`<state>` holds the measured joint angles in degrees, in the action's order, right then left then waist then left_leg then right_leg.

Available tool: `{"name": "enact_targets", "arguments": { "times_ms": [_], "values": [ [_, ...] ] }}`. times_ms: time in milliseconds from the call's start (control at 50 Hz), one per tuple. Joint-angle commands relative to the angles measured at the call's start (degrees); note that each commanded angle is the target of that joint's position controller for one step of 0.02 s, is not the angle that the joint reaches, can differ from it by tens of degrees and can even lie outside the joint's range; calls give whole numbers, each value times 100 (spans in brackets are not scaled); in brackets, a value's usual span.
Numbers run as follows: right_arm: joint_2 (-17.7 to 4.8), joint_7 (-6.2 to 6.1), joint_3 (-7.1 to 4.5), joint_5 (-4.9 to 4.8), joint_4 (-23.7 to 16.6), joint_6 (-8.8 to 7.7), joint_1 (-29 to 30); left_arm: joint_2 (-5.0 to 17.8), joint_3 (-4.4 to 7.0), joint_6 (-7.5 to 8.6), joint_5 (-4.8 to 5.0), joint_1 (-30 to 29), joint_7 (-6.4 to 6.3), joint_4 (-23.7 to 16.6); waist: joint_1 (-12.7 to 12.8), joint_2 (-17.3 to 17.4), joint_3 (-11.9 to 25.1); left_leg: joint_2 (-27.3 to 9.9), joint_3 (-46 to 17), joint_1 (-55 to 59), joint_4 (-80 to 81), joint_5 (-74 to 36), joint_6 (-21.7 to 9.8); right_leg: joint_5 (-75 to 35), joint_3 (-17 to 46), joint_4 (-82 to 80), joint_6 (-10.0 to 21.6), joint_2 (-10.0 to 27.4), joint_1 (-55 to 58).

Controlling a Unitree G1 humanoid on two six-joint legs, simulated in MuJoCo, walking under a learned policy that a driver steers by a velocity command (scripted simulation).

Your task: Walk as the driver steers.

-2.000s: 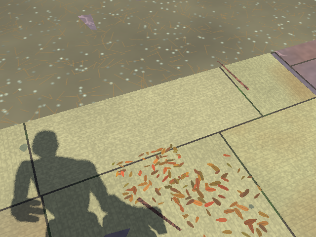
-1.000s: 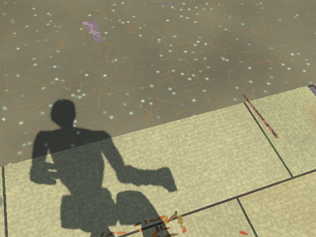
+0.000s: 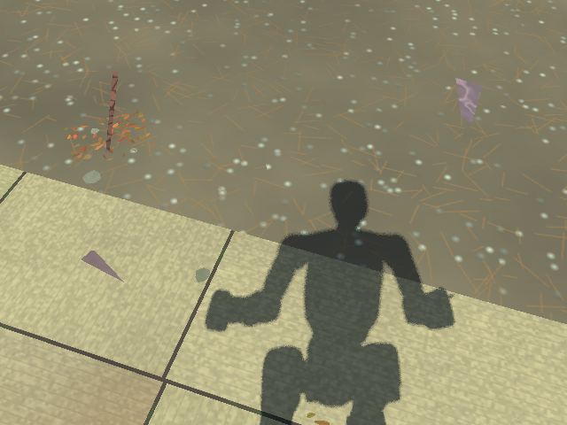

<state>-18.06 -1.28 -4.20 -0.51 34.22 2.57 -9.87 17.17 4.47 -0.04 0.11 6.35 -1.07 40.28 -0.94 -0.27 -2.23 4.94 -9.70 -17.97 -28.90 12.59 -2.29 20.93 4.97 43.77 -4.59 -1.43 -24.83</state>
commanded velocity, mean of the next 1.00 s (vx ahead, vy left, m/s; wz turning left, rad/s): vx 0.03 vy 0.00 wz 0.22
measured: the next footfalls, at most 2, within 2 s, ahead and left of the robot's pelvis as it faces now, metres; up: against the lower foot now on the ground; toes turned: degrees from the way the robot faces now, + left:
right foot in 0.10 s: +0.06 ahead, -0.13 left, +0.00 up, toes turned +9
left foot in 0.46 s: +0.00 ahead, +0.13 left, +0.00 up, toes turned +8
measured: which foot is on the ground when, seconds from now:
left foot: down 0.00-0.10, up 0.12-0.44, down 0.46-1.00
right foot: up 0.00-0.08, down 0.10-1.00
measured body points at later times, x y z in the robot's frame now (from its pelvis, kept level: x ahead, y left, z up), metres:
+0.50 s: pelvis -0.01 +0.00 +0.00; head +0.02 +0.02 +0.44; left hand +0.07 +0.29 -0.12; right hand +0.19 -0.23 -0.10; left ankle -0.04 +0.12 -0.74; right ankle +0.02 -0.14 -0.74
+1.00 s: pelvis +0.02 +0.01 +0.00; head +0.02 +0.01 +0.45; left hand +0.06 +0.31 -0.12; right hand +0.16 -0.23 -0.12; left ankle -0.04 +0.12 -0.74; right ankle +0.02 -0.11 -0.72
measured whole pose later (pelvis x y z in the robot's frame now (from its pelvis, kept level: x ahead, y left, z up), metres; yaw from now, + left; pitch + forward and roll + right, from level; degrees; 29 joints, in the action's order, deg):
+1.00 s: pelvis +0.02 +0.01 +0.00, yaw +11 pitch +0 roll +1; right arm -14.5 -0.9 -2.3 -0.6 43.5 -0.3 -16.3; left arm 16.8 2.4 2.2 1.5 14.4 -0.8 49.4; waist -0.3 -0.4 0.4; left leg 2.1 -2.3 -9.2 -27.9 19.0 -2.3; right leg 27.6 -1.1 41.7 1.2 2.0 -17.4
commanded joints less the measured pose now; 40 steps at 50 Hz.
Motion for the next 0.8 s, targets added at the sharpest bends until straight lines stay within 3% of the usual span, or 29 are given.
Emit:
{"name": "enact_targets", "arguments": {
  "times_ms": [20,60,80,100,120,140,160,180,200,260,320,340,380,420,440,460,480,500,520,560,600,800],
  "values": [
    [-1011,15,-297,-34,-416,-41,211,553,152,155,40,-77,60,-449,2,1020,697,-1393,-1918,743,586,-1397,-1039,54,-5,-642,96,-118,188],
    [-960,1,-280,-106,-442,-9,388,534,178,209,39,214,102,-376,220,982,749,-1187,-1997,665,336,-1439,-827,-592,-75,-1725,223,-128,799],
    [-860,-23,-251,-132,-444,-3,365,630,220,225,3,381,94,-325,283,842,792,-979,-1879,374,119,-1000,-585,-1255,2,-2261,344,112,1363],
    [-573,-25,-172,-63,-442,-11,102,1003,298,203,-95,517,55,-367,151,-71,1007,-526,-1298,-262,-832,421,-232,-1833,919,-2441,743,1206,2088],
    [-611,-28,-205,-113,-574,-57,-9,1375,367,148,-240,400,64,-309,-76,-1680,628,407,-76,-1468,-1881,2312,139,-2840,2276,-2660,1733,2224,2032],
    [-1106,-43,-362,2,-435,-97,-134,1026,285,175,-245,223,49,-467,19,-1231,611,-28,-56,-1575,-3283,2456,411,-2845,2392,-2674,2160,2572,1768],
    [-1230,-29,-437,-41,-305,-80,-162,724,184,178,-200,-4,10,-532,-50,-846,533,-111,-48,-1502,-3768,2072,487,-2637,1853,-2604,1994,2229,1559],
    [-1066,-49,-422,-41,-159,-19,-259,615,145,163,-129,-209,-10,-559,-126,-642,419,-137,11,-1468,-3988,1760,596,-2340,1337,-2546,1737,1821,1477],
    [-913,-61,-383,-16,-124,26,-269,561,115,155,-41,-249,-29,-547,-72,-645,343,-117,16,-1601,-4170,1476,678,-2342,1103,-2517,1660,1666,1544],
    [-504,-38,-232,-65,-195,30,-50,568,79,84,-67,-3,-71,-452,104,-794,374,-120,321,-1467,-3571,1235,805,-2723,543,-2497,1705,1389,1763],
    [-264,-5,-89,3,-269,3,149,668,98,31,-52,52,-55,-390,222,-992,600,-388,580,-815,-2182,1383,812,-2879,373,-2355,1732,1419,1957],
    [-210,15,-49,11,-284,-5,195,740,116,13,-32,66,-32,-366,265,-1072,618,-439,717,-519,-1728,1436,786,-2937,350,-2337,1746,1447,1878],
    [-312,41,-69,-24,-220,-10,106,844,131,-20,29,188,4,-290,297,-1126,627,-398,931,-81,-922,1140,729,-2984,431,-2237,1763,1503,1816],
    [-291,69,-77,-5,-10,-25,-283,764,72,-27,119,173,22,-224,61,-971,575,-309,1098,732,624,-74,509,-2841,337,-2004,1551,1392,1525],
    [-411,58,-83,34,-15,-31,-306,632,14,24,120,460,39,-102,77,-760,585,-452,826,1299,1100,-686,335,-2451,268,-1933,1211,1284,1204],
    [-748,6,-124,72,-78,-32,-404,413,-75,99,-62,609,85,-110,214,55,867,-1241,-102,1996,961,-2008,100,-1547,-87,-1373,728,932,743],
    [-842,-3,-94,175,-101,-26,34,91,-176,167,-185,771,110,-154,588,1168,788,-1814,-564,1352,707,-2077,-479,-197,-554,-1481,320,509,698],
    [-406,52,-4,182,-186,-80,251,331,-153,155,-201,399,72,-148,318,920,683,-1643,-492,853,788,-1189,-660,-348,-466,-1595,156,542,1133],
    [-247,87,49,215,-118,-131,263,420,-131,152,-179,221,74,-155,280,803,575,-1355,-307,825,800,-575,-466,-799,-497,-1680,117,514,1196],
    [-376,105,34,212,-33,-211,135,521,-103,113,-145,215,35,-62,171,768,357,-1145,-183,697,831,-416,-239,-1128,-516,-1671,112,502,1219],
    [-317,90,73,175,56,-256,10,496,-116,102,-109,322,27,18,196,684,259,-1088,-119,641,777,-654,-177,-1266,-470,-1772,130,541,1297],
    [-203,70,105,142,282,-251,9,495,-118,104,-78,560,-51,502,203,174,271,-887,67,733,677,-1038,-158,-1514,-494,-1918,51,595,1501]
  ]
}}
